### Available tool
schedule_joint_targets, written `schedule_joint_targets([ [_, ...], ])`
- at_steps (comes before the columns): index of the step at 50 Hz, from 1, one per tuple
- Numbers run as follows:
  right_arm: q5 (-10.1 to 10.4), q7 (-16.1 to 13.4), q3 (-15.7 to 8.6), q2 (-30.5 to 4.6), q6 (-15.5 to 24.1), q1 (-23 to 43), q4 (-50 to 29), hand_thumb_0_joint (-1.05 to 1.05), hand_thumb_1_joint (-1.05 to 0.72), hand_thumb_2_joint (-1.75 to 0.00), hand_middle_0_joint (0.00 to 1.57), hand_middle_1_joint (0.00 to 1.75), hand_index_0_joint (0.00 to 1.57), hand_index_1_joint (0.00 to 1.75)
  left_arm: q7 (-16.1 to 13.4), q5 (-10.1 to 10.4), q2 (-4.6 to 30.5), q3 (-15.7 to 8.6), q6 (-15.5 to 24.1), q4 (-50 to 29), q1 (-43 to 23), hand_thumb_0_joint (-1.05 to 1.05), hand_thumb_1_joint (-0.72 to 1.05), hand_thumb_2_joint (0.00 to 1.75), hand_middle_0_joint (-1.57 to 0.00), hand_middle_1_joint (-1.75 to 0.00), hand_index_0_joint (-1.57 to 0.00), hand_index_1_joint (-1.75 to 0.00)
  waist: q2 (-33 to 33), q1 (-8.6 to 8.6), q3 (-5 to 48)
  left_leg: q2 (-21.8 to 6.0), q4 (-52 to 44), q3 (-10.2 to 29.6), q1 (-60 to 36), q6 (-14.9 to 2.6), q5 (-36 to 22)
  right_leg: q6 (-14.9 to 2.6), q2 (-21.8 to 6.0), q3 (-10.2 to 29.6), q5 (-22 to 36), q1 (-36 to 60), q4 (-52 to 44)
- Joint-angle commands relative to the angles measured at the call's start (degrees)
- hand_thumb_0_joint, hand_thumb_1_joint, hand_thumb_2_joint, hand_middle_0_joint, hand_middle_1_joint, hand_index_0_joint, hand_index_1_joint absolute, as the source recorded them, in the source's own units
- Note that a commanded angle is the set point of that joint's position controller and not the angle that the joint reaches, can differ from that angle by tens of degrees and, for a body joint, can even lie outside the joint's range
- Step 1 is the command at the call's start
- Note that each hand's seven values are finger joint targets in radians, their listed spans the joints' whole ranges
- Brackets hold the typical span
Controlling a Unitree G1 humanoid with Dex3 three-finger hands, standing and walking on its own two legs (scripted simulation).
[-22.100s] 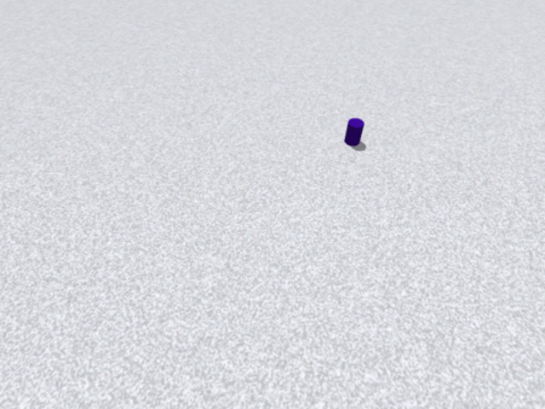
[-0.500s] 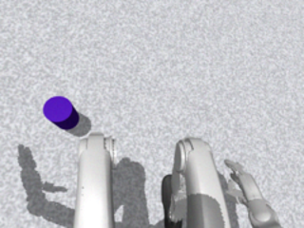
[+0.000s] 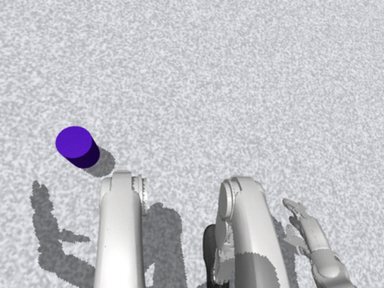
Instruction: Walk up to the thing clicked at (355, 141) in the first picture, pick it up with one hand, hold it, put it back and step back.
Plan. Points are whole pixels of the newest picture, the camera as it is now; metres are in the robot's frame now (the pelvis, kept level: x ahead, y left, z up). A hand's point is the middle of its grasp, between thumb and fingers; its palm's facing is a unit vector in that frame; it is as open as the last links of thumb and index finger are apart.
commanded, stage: go down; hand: left
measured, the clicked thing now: (80, 148) +0.42 +0.30 -0.30
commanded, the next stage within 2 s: none
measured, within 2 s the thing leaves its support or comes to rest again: neither
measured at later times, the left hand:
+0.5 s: hand out of the picture +0.28 +0.46 +0.01, palm faces +0.32 -0.95 -0.04, open 17.5 cm
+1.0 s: hand out of the picture +0.29 +0.51 +0.02, palm faces +0.42 -0.90 -0.06, open 17.7 cm
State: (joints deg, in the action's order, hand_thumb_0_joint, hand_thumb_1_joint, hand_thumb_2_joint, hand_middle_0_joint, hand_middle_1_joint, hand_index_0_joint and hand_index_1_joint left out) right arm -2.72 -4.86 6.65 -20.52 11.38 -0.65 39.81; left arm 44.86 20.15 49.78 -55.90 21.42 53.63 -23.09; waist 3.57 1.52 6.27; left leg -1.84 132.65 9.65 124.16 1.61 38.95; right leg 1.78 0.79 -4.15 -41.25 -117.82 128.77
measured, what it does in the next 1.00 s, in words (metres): stands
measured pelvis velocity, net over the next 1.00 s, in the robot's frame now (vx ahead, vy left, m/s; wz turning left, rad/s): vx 0.00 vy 0.00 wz -0.02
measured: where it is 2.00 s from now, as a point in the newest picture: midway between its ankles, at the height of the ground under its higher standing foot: (171, 274)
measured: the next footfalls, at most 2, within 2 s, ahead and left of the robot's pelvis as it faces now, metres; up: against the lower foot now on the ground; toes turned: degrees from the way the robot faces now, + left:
none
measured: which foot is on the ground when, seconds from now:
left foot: down 0.00-1.00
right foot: down 0.00-1.00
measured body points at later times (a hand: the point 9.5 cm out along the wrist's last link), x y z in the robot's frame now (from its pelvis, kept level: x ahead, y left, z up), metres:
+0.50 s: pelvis +0.00 +0.00 -0.02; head +0.18 +0.10 +0.38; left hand +0.26 +0.51 +0.01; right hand +0.23 -0.26 -0.09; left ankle +0.09 +0.13 -0.33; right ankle +0.10 -0.13 -0.33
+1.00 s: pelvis +0.00 +0.00 -0.02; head +0.21 +0.10 +0.36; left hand +0.26 +0.55 +0.02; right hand +0.21 -0.27 -0.10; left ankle +0.09 +0.13 -0.33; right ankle +0.10 -0.13 -0.33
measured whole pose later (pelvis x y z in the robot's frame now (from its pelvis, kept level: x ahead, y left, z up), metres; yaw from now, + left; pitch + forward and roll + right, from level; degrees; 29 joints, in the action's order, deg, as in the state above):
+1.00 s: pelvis +0.00 +0.00 -0.02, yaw -1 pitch +28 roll -9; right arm -4.8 -4.3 10.5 -23.7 11.8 -0.4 39.0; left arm 50.7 20.8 62.0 -62.7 26.2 68.1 -26.4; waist 5.6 1.2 -0.9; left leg -1.7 136.4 11.5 126.2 2.2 38.6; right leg 2.1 1.5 -5.3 -40.5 -119.5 131.7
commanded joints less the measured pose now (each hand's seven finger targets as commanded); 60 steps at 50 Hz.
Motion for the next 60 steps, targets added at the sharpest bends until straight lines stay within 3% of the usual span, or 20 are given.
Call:
schedule_joint_targets([
  [1,0.5,-1.1,-4.1,-13.8,1.5,-3.6,-3.4,0.0,-0.91,-0.9,0.2,0.3,0.2,0.3,-0.1,3.2,26.9,-6.1,4.5,-2.5,-4.6,0.0,-0.61,0.1,0.0,-0.06,0.0,-0.05,-11.7,-3.2,24.3,0.2,-18.1,-4.8,-21.2,-3.16,-3.8,-3.66,2.0,-2.9,4.2,10.0,-12.7],
  [5,-0.5,-1.0,-2.7,-15.4,2.1,-3.3,-3.9,0.0,-0.92,-0.9,0.2,0.3,0.2,0.3,3.5,3.9,29.6,-7.3,7.1,6.5,-5.6,0.0,-0.61,0.08,0.0,-0.07,-0.02,-0.05,-8.1,-1.47,24.4,-0.1,-14.5,-4.3,-19.7,-3.37,-6.4,-3.33,2.5,-3.6,6.0,12.5,-11.7],
  [7,-1.0,-0.9,-1.9,-15.8,2.4,-2.6,-4.6,0.0,-0.92,-0.9,0.2,0.3,0.2,0.3,5.2,4.1,32.5,-8.5,8.1,8.8,-5.9,0.0,-0.61,0.08,0.0,-0.07,-0.03,-0.06,-7.4,-2.23,25.0,-0.1,-13.7,-4.6,-18.5,-3.33,-5.9,-3.02,2.4,-3.1,5.3,14.6,-12.2],
  [11,-1.6,-0.8,-1.5,-17.3,2.6,-3.0,-4.2,0.0,-0.91,-0.9,0.2,0.3,0.2,0.3,7.4,3.8,37.2,-10.5,9.1,7.0,-7.3,0.0,-0.61,0.1,-0.01,-0.08,-0.02,-0.08,-13.8,-3.73,29.7,-0.4,-14.2,-4.4,-24.9,-2.49,-6.3,-3.63,2.9,-4.1,5.9,13.1,-10.0],
  [17,-1.2,-1.0,-3.5,-18.4,2.7,-4.2,-3.7,0.0,-0.89,-0.9,0.2,0.3,0.2,0.3,8.0,3.5,34.4,-7.7,7.6,-5.9,-7.2,0.0,-0.55,0.15,0.0,-0.09,0.0,-0.09,-23.6,-4.86,36.5,-0.7,-16.9,-4.0,-33.2,-1.33,-8.5,-4.27,2.7,-4.6,8.7,10.7,-7.9],
  [20,-0.3,-1.1,-5.2,-17.9,2.8,-4.7,-2.6,0.0,-0.89,-0.9,0.2,0.3,0.2,0.3,6.4,3.7,29.6,-4.8,5.8,-12.7,-6.0,0.0,-0.51,0.18,0.0,-0.1,0.0,-0.1,-24.7,-5.29,37.0,-0.4,-19.1,-3.9,-34.3,-1.21,-6.2,-4.5,2.6,-4.5,7.4,8.4,-8.3],
  [22,0.1,-1.2,-5.7,-16.8,2.6,-5.0,-2.9,0.0,-0.89,-0.9,0.2,0.3,0.2,0.3,3.9,3.9,29.5,-5.4,4.8,-18.8,-6.2,0.0,-0.53,0.18,0.0,-0.1,0.0,-0.09,-26.2,-6.53,39.4,-0.4,-20.5,-3.9,-35.7,-1.14,-6.6,-4.53,2.4,-4.1,8.4,9.8,-8.3],
  [25,0.9,-1.4,-6.3,-15.1,2.1,-4.8,-2.3,0.0,-0.89,-0.9,0.2,0.3,0.2,0.3,0.3,3.8,24.6,-3.2,2.7,-20.1,-4.4,0.0,-0.54,0.17,0.0,-0.1,0.0,-0.09,-24.7,-5.86,33.9,-0.3,-23.2,-2.8,-33.3,-1.37,-1.0,-4.49,2.1,-3.9,5.1,6.8,-9.8],
  [28,1.3,-1.7,-5.9,-13.2,1.8,-3.8,-3.2,0.0,-0.9,-0.9,0.2,0.3,0.2,0.3,-3.1,3.6,25.0,-4.0,2.5,-19.1,-5.3,0.0,-0.61,0.15,0.0,-0.09,0.0,-0.08,-19.4,-5.45,29.6,0.1,-22.1,-4.4,-26.8,-2.31,-0.1,-4.05,1.9,-2.8,3.4,9.2,-13.2],
  [30,1.2,-1.6,-5.4,-12.6,1.6,-3.8,-2.5,0.0,-0.9,-0.9,0.2,0.3,0.2,0.3,-3.6,3.3,22.1,-3.1,2.7,-12.3,-3.3,0.0,-0.6,0.13,0.0,-0.07,0.0,-0.06,-16.2,-4.4,25.3,0.2,-21.6,-4.3,-24.5,-2.59,0.2,-3.95,1.9,-3.0,2.4,8.1,-13.7],
  [32,1.0,-1.5,-5.1,-12.5,1.8,-3.9,-2.4,0.0,-0.91,-0.9,0.2,0.3,0.2,0.3,-2.9,3.3,21.7,-2.8,4.0,-7.1,-4.7,0.0,-0.61,0.12,0.0,-0.08,0.0,-0.06,-11.2,-2.66,22.1,0.1,-20.0,-4.5,-20.4,-3.13,0.6,-3.59,2.0,-2.5,0.9,8.9,-14.9],
  [35,0.0,-1.5,-3.8,-13.3,2.1,-2.9,-3.8,0.0,-0.92,-0.9,0.2,0.3,0.2,0.3,-0.7,3.1,27.8,-5.5,6.5,-1.6,-6.7,0.0,-0.61,0.08,0.0,-0.07,-0.02,-0.05,-8.1,-2.43,23.7,0.0,-16.9,-5.3,-18.0,-3.6,-2.8,-3.14,2.0,-1.1,2.7,13.2,-15.4],
  [38,-0.7,-1.3,-2.1,-14.4,2.6,-3.1,-4.2,0.0,-0.92,-0.9,0.2,0.3,0.2,0.3,2.5,3.4,29.3,-5.6,8.0,6.1,-8.5,0.0,-0.61,0.08,0.0,-0.07,-0.02,-0.05,-7.5,-0.72,24.6,-0.2,-15.2,-4.6,-19.2,-3.52,-4.3,-3.16,2.3,-2.4,4.3,13.7,-13.7],
  [43,-1.4,-0.9,-0.4,-16.6,2.4,-3.5,-4.9,0.0,-0.91,-0.9,0.2,0.3,0.2,0.3,5.8,2.8,37.1,-8.8,8.5,11.4,-8.7,0.0,-0.61,0.1,-0.01,-0.09,-0.03,-0.08,-13.2,-2.79,26.7,-0.3,-15.2,-4.4,-23.5,-2.64,-5.4,-3.74,2.7,-4.1,5.1,13.0,-11.0],
  [46,-1.6,-0.8,-1.1,-17.6,2.3,-4.3,-4.4,0.0,-0.9,-0.9,0.2,0.3,0.2,0.3,6.6,2.4,39.7,-10.2,8.5,5.5,-8.7,0.0,-0.61,0.12,-0.01,-0.09,-0.02,-0.08,-18.3,-4.2,30.9,-0.5,-15.6,-4.3,-27.9,-2.07,-6.6,-3.96,2.8,-4.4,6.3,12.6,-9.8],
  [51,-0.9,-0.6,-3.3,-18.7,2.4,-4.9,-4.0,0.0,-0.89,-0.9,0.2,0.3,0.2,0.3,6.8,3.3,35.3,-8.9,7.1,-6.2,-5.7,0.0,-0.57,0.14,0.0,-0.09,0.0,-0.09,-24.3,-5.52,38.7,-0.6,-16.8,-3.4,-36.5,-0.86,-14.1,-4.47,2.6,-5.1,11.2,10.4,-7.1],
  [55,0.3,-1.0,-5.6,-17.6,2.2,-4.9,-3.8,0.0,-0.89,-0.9,0.2,0.3,0.2,0.3,4.2,4.3,29.3,-6.1,5.1,-17.7,-4.3,0.0,-0.51,0.18,0.0,-0.1,0.0,-0.09,-26.4,-6.29,38.7,-0.4,-20.6,-3.2,-36.8,-0.85,-7.9,-4.61,2.3,-4.6,8.3,8.3,-8.2],
  [56,0.6,-1.0,-5.9,-16.9,2.3,-4.6,-4.1,0.0,-0.89,-0.9,0.2,0.3,0.2,0.3,3.1,4.6,29.3,-6.7,4.6,-20.0,-4.1,0.0,-0.5,0.19,0.0,-0.1,0.0,-0.09,-26.0,-6.93,39.7,-0.4,-21.1,-3.4,-36.5,-1.02,-6.9,-4.47,2.2,-4.0,8.2,9.6,-8.8],
  [58,1.2,-1.2,-6.4,-15.6,2.2,-5.0,-3.2,0.0,-0.89,-0.9,0.2,0.3,0.2,0.3,1.1,5.1,25.6,-5.1,3.1,-20.3,-2.8,0.0,-0.53,0.18,0.0,-0.1,0.0,-0.08,-23.9,-6.15,36.4,-0.1,-21.9,-3.8,-33.5,-1.52,-3.3,-4.25,2.2,-3.4,6.1,9.1,-10.5],
  [60,1.2,-1.5,-6.4,-14.8,2.0,-4.8,-3.1,0.0,-0.89,-0.9,0.2,0.3,0.2,0.3,-1.0,4.6,24.7,-4.6,2.4,-20.9,-3.2,0.0,-0.52,0.19,0.0,-0.09,0.0,-0.08,-22.7,-5.83,33.8,0.0,-22.3,-3.9,-31.6,-1.79,-2.4,-4.19,2.0,-3.2,5.7,8.8,-11.5],
])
